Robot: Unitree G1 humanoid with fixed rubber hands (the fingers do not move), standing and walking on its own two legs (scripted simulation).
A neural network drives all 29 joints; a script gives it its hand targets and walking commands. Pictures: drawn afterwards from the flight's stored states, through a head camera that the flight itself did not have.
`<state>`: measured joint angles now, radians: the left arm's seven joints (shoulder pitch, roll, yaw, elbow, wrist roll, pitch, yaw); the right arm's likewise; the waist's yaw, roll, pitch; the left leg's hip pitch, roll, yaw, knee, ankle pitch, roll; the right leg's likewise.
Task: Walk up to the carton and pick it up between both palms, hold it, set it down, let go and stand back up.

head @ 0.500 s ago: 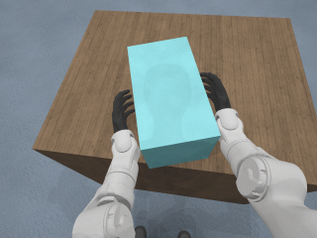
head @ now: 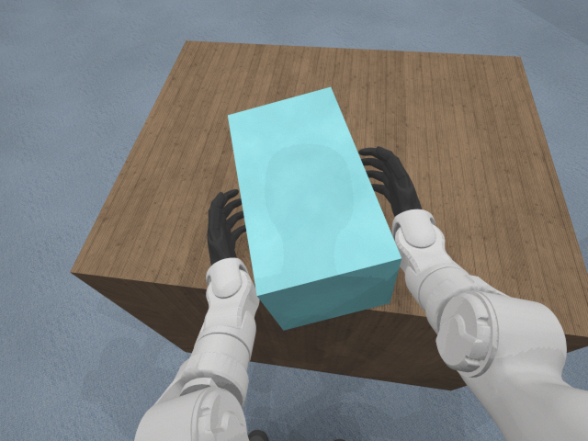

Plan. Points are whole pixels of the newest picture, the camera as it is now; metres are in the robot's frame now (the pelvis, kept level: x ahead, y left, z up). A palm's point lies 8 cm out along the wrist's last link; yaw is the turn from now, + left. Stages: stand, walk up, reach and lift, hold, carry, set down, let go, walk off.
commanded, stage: reach and lift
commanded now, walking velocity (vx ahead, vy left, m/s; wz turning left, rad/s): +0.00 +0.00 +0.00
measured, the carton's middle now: (307, 207) +0.46 +0.04 +0.00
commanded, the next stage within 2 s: none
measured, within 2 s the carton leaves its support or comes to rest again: neither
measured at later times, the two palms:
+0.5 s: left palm (206, 259) +0.35 +0.16 +0.03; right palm (396, 209) +0.43 -0.08 +0.06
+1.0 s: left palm (159, 214) +0.35 +0.19 +0.13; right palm (399, 185) +0.39 -0.06 +0.15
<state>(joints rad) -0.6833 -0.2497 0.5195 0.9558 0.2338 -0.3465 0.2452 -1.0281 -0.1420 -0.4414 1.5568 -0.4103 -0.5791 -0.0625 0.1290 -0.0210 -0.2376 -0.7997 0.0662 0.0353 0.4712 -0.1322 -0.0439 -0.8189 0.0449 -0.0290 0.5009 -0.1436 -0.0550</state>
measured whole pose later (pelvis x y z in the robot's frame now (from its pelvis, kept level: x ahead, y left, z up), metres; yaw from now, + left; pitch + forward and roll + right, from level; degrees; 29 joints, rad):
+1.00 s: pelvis -0.03 +0.01 +0.01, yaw +0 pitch +6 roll -1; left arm -0.84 -0.08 0.45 0.97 0.17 0.14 0.16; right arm -0.93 -0.01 -0.36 1.20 -0.28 -0.04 -0.17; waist 0.12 -0.04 -0.17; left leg -0.43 0.06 0.03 0.47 -0.14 -0.03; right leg -0.42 0.04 -0.03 0.44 -0.12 -0.04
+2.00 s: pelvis -0.04 +0.03 +0.02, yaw +1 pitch -8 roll -2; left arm -0.83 -0.05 0.30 0.72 0.36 0.50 0.06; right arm -0.87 0.04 -0.33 0.97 -0.07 0.20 -0.17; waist 0.04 -0.05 0.01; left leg -0.17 0.05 0.03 0.47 -0.17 0.01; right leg -0.12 0.03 -0.03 0.38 -0.13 -0.01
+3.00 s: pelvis -0.04 +0.03 +0.02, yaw +1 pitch -11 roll -2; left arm -0.78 -0.07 0.29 0.45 0.37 0.67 0.03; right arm -0.80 0.04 -0.18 0.82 0.03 0.24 -0.20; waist 0.01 -0.05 0.12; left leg -0.10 0.05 0.02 0.47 -0.17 0.00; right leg -0.05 0.03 -0.03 0.37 -0.12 -0.01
